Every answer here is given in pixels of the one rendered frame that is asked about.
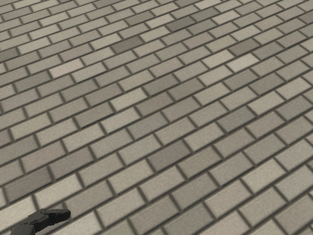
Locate robot left hand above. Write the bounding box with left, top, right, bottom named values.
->
left=10, top=209, right=71, bottom=235

